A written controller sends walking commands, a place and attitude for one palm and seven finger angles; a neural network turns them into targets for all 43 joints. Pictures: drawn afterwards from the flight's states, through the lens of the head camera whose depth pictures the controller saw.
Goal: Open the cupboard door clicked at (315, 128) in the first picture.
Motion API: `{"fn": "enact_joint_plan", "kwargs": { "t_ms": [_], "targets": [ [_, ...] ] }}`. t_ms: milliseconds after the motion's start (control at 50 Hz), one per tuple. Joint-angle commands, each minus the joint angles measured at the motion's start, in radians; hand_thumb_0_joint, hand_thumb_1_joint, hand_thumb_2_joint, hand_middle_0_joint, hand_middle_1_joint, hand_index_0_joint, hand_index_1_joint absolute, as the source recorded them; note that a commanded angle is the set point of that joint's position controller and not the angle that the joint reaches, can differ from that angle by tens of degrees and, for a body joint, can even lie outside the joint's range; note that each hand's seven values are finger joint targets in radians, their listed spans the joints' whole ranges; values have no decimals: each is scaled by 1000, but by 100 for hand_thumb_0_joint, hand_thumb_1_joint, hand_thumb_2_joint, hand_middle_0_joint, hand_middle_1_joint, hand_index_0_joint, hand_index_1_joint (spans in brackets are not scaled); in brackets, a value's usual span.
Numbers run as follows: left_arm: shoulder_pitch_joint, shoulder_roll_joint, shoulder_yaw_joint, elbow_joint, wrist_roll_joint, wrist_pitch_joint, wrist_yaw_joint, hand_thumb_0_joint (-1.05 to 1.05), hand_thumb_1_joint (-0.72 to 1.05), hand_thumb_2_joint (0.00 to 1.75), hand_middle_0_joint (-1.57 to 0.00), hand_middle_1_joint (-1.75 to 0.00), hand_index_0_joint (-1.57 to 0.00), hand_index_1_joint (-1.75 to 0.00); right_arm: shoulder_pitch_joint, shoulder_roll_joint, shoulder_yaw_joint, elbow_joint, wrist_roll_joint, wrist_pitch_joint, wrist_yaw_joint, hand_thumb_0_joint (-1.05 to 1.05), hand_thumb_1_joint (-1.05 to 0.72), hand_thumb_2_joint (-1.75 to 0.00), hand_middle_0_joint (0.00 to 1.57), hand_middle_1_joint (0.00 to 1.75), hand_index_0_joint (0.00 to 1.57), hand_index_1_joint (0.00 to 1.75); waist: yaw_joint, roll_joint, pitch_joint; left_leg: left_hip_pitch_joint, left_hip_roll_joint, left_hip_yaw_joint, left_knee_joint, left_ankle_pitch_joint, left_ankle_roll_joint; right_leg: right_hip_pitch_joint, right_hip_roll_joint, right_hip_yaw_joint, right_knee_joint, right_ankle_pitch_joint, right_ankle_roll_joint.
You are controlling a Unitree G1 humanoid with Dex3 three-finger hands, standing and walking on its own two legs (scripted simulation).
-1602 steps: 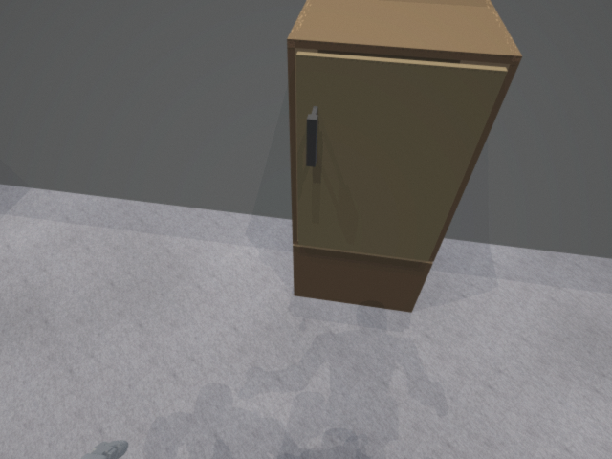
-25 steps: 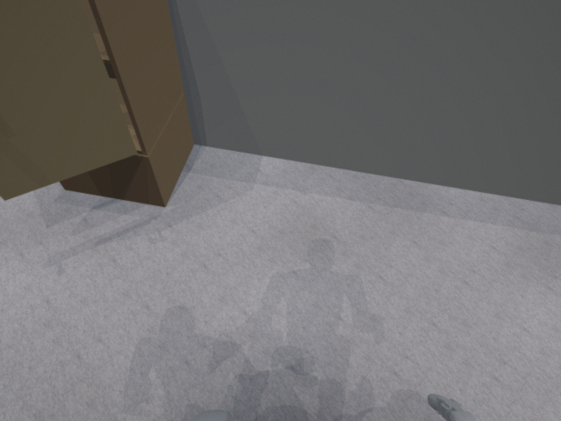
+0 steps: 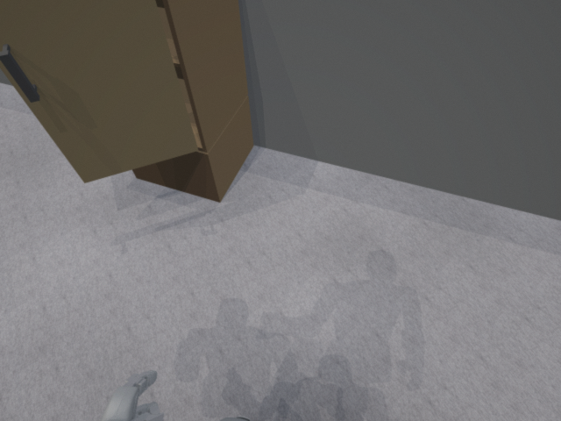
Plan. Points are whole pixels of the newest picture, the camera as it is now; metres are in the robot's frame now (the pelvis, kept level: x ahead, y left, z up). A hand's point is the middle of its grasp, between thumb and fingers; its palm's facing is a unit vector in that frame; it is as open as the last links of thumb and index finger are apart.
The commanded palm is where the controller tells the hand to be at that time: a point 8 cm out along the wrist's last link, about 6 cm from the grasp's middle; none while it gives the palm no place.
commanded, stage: turn to face it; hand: left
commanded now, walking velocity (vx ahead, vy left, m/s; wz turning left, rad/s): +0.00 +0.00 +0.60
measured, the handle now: (20, 73) +0.86 +0.66 +0.00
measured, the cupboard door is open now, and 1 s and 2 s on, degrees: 43 43 43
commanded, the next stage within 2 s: take the last steps up to it in 0.40 s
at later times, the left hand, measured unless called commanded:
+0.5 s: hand out of the picture -0.07 +0.21 -0.18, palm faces +0.36 -0.90 -0.23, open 7.4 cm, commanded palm none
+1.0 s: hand out of the picture +0.07 +0.22 -0.15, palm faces +0.35 -0.91 -0.20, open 7.4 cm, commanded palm none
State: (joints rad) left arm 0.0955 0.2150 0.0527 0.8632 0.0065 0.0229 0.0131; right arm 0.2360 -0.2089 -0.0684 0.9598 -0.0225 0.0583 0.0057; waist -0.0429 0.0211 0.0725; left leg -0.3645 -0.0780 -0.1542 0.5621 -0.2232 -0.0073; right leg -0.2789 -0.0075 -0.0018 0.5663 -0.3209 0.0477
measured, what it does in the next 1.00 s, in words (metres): steps on the spot, turning left: left foot, then right foot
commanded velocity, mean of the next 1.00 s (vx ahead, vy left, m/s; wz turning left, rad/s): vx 0.16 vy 0.03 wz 0.24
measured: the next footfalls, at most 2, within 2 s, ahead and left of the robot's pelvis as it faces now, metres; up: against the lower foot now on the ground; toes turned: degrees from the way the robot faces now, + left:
left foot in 0.48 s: -0.01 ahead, +0.12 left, +0.00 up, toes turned +21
right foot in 0.98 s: +0.13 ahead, -0.06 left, +0.00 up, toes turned +16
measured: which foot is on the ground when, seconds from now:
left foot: down 0.00-0.00, up 0.02-0.46, down 0.48-0.98, up 1.00-1.00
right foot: down 0.00-0.48, up 0.50-0.96, down 0.98-1.00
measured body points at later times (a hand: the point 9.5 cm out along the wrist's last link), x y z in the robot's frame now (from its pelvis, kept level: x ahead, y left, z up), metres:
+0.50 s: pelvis -0.01 +0.01 -0.01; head +0.02 +0.05 +0.44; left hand -0.08 +0.26 -0.17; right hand +0.19 -0.19 -0.13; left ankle -0.04 +0.11 -0.73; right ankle -0.01 -0.12 -0.72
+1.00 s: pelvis +0.04 +0.02 +0.00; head +0.05 +0.01 +0.45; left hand +0.05 +0.27 -0.13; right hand +0.07 -0.22 -0.16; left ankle -0.04 +0.11 -0.72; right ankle +0.10 -0.07 -0.73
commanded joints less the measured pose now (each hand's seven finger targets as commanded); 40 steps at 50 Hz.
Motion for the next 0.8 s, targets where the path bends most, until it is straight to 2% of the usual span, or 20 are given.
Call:
{"fn": "enact_joint_plan", "kwargs": {
  "t_ms": [0,20,40,60,100,220,300,340,380,400,420,440,460,480,500,520,540,580,660,780],
  "targets": [
    [147,244,47,-46,14,-26,33,0,90,90,-20,-30,-20,-30,-63,-148,-52,-117,6,-25,-4,0,-90,-90,20,30,20,30,86,-260,-137,-250,20,62,501,-392,-32,207,-500,371,-300,254,-199],
    [73,171,33,-55,11,-34,34,0,90,90,-20,-30,-20,-30,-34,-151,-56,-84,-1,-14,2,0,-90,-90,20,30,20,30,37,-195,-85,-244,51,35,616,-302,-35,147,-415,270,-297,263,-191],
    [22,150,27,-66,7,-30,35,0,90,90,-20,-30,-20,-30,-16,-134,-59,-64,1,-2,7,0,-90,-90,20,30,20,30,9,-209,-66,-237,64,60,664,-253,-45,122,-366,205,-285,281,-165],
    [5,128,18,-70,4,-30,28,0,90,90,-20,-30,-20,-30,-17,-125,-53,-51,-1,5,13,0,-90,-90,20,30,20,30,-2,-180,-34,-236,80,88,699,-187,-56,110,-308,99,-260,342,-143],
    [41,115,16,-62,3,-40,25,0,90,90,-20,-30,-20,-30,-21,-109,-42,-51,2,4,17,0,-90,-90,20,30,20,30,6,-207,-54,-246,91,117,684,-146,-70,164,-284,11,-230,489,-129],
    [177,144,28,-12,11,-43,24,0,90,90,-20,-30,-20,-30,-123,-84,-26,-61,5,7,16,0,-90,-90,20,30,20,30,65,-181,-60,-220,105,169,501,-192,-77,253,-325,-30,-208,571,-152],
    [215,164,36,12,21,-41,22,0,90,90,-20,-30,-20,-30,-168,-67,-10,-68,10,-4,14,0,-90,-90,20,30,20,30,84,-204,-64,-139,100,214,314,-235,-60,260,-348,-55,-166,657,-167],
    [222,174,41,29,29,-38,21,0,90,90,-20,-30,-20,-30,-173,-61,-4,-72,13,-13,13,0,-90,-90,20,30,20,30,91,-256,-64,-74,89,234,211,-260,-45,243,-356,-51,-136,673,-169],
    [207,190,45,33,25,-37,17,0,90,90,-20,-30,-20,-30,-129,-69,-2,-60,15,-21,8,0,-90,-90,20,30,20,30,63,-242,-88,26,73,254,87,-183,-32,209,-353,-76,-95,644,-150],
    [190,193,45,39,19,-35,15,0,90,90,-20,-30,-20,-30,-97,-79,-3,-49,12,-26,7,0,-90,-90,20,30,20,30,41,-224,-100,120,66,259,-13,-89,-24,162,-332,-103,-53,587,-121],
    [173,184,43,36,9,-32,11,0,90,90,-20,-30,-20,-30,-49,-110,-10,-37,11,-35,7,0,-90,-90,20,30,20,30,6,-156,-123,251,87,238,-140,58,-7,85,-304,-141,46,511,-76],
    [184,132,34,19,3,-27,6,0,90,90,-20,-30,-20,-30,-12,-200,-30,-34,3,-45,3,0,-90,-90,20,30,20,30,-10,102,-179,410,280,6,-184,299,62,-94,-198,-195,232,189,-11],
    [128,74,8,-15,-2,-17,7,0,90,90,-20,-30,-20,-30,47,-273,-45,-27,2,-42,-10,0,-90,-90,20,30,20,30,-44,282,-175,405,474,-217,-194,725,201,-229,-112,-138,396,-332,27],
    [111,99,11,-16,5,-1,17,0,90,90,-20,-30,-20,-30,46,-266,-35,-18,-1,-33,-17,0,-90,-90,20,30,20,30,-34,153,-172,336,501,-142,-169,712,249,-188,-122,-33,477,-342,3],
    [103,91,13,7,9,4,15,0,90,90,-20,-30,-20,-30,6,-227,-24,-26,-4,-41,-28,0,-90,-90,20,30,20,30,-15,158,-147,315,435,-101,-195,612,229,-212,-121,-20,506,-285,6],
    [100,91,17,24,11,6,9,0,90,90,-20,-30,-20,-30,-24,-210,-19,-37,-6,-45,-35,0,-90,-90,20,30,20,30,-3,216,-119,288,393,-94,-216,474,214,-238,-114,-17,541,-239,9],
    [107,100,19,35,15,2,-2,0,90,90,-20,-30,-20,-30,-40,-192,-10,-43,-5,-50,-37,0,-90,-90,20,30,20,30,7,190,-99,264,369,-75,-235,349,200,-254,-109,-13,576,-187,6],
    [134,91,22,60,20,-3,-16,0,90,90,-20,-30,-20,-30,-34,-160,-1,-40,0,-65,-35,0,-90,-90,20,30,20,30,27,140,-64,261,316,-34,-280,224,175,-276,-96,-23,598,-92,1],
    [126,77,17,72,23,-20,-27,0,90,90,-20,-30,-20,-30,45,-142,2,-12,5,-90,-32,0,-90,-90,20,30,20,30,22,101,-69,314,299,-32,-321,159,184,-308,-94,-39,555,-28,6],
    [30,42,3,35,23,-33,-34,0,90,90,-20,-30,-20,-30,119,-125,-3,22,-4,-99,-29,0,-90,-90,20,30,20,30,4,99,-13,263,311,-64,-367,-15,216,-249,-96,-58,291,-47,-1]
  ]
}}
